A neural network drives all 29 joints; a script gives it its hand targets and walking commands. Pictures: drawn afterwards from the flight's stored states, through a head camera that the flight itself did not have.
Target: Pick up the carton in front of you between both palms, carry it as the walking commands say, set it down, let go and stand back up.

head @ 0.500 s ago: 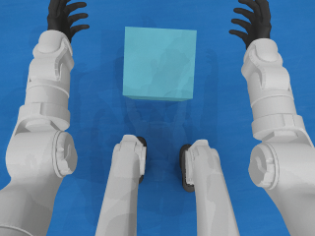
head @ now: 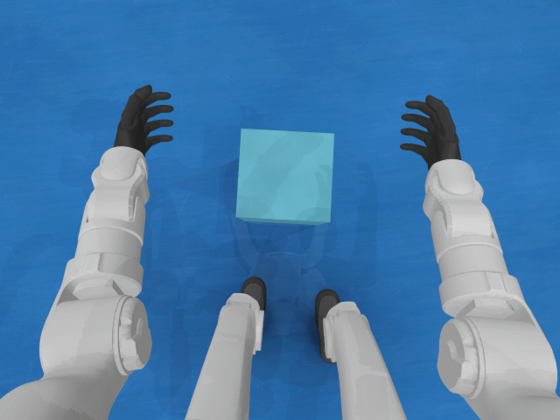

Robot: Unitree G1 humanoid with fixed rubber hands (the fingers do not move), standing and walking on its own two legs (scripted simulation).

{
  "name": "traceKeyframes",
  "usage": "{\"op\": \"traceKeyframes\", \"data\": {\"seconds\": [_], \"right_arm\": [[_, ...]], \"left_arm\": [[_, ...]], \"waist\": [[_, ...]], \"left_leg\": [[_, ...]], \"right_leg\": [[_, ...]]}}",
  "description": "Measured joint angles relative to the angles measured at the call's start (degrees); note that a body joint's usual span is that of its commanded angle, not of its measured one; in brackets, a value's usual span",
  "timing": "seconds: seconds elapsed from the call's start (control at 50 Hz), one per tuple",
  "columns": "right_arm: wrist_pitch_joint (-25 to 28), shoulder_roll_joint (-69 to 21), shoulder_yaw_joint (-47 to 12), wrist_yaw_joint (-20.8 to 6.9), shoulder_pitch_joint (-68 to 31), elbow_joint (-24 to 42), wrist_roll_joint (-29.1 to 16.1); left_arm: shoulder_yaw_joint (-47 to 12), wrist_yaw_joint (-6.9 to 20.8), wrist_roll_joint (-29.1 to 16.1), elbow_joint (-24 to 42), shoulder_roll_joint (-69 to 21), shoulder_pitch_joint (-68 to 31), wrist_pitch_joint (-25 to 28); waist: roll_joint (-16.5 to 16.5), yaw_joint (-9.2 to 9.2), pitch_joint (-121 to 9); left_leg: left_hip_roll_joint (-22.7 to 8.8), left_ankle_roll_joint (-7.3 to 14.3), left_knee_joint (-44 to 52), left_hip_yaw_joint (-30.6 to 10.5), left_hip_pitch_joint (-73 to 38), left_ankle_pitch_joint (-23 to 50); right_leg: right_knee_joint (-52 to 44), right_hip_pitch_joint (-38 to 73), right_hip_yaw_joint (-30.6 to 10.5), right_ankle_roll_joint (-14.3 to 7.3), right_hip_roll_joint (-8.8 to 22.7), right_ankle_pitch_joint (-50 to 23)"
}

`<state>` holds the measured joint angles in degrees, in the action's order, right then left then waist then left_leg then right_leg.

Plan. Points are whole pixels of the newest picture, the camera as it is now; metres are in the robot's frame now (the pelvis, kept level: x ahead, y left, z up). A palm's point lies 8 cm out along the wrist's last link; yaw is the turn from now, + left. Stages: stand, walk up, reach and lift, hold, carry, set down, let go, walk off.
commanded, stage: let go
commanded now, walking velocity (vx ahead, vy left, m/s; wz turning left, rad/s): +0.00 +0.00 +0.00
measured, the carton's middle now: (284, 183) +0.47 +0.03 -0.54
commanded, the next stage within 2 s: stand in 1.08 s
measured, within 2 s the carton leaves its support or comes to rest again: neither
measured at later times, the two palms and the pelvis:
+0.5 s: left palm (78, 280) +0.28 +0.23 +0.01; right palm (555, 293) +0.29 -0.23 +0.01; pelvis +0.07 -0.01 +0.09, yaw +1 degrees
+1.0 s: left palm (57, 356) +0.22 +0.22 +0.04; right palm out of the picture +0.24 -0.24 +0.04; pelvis +0.07 -0.02 +0.11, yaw +1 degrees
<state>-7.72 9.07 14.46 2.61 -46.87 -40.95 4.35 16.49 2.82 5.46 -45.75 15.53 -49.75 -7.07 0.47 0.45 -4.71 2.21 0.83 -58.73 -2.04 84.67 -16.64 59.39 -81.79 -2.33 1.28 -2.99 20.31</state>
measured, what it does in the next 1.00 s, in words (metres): rises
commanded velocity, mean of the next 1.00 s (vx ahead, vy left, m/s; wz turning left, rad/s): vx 0.00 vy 0.00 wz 0.00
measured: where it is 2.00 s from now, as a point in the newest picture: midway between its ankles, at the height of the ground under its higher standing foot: (290, 332)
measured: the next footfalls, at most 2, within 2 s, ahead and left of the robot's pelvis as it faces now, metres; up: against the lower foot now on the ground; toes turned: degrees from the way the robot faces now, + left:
none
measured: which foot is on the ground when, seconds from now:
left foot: down 0.00-1.00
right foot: down 0.00-1.00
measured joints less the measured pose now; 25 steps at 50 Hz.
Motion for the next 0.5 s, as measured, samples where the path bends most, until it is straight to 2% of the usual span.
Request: {"op": "traceKeyframes", "data": {"seconds": [0.14, 0.28, 0.5], "right_arm": [[1.97, 0.08, -2.95, -1.93, 15.86, 5.29, -0.66], [5.32, 0.39, -5.28, -3.59, 27.74, 6.23, -1.96], [8.55, 1.16, -9.64, -4.56, 47.72, 10.82, -3.80]], "left_arm": [[-3.10, 0.28, -1.66, 7.32, -1.83, 16.68, 1.66], [-5.77, 0.59, -3.32, 9.22, -2.92, 29.02, 4.84], [-10.22, 0.36, -4.91, 14.89, -4.17, 50.04, 8.12]], "waist": [[0.14, 0.05, 0.71], [-0.02, -0.06, -0.72], [-0.05, -0.66, 2.33]], "left_leg": [[0.11, 0.06, 8.47, -0.15, -13.54, 0.82], [-0.01, -0.12, 14.61, -0.42, -25.36, 1.04], [-0.34, -0.52, 25.93, -0.37, -48.91, 2.54]], "right_leg": [[-8.53, 13.50, -0.23, -0.42, 0.46, -0.95], [-14.88, 25.37, -0.26, -0.89, 0.61, -1.36], [-25.80, 48.52, -0.80, -1.65, 0.81, -2.97]]}}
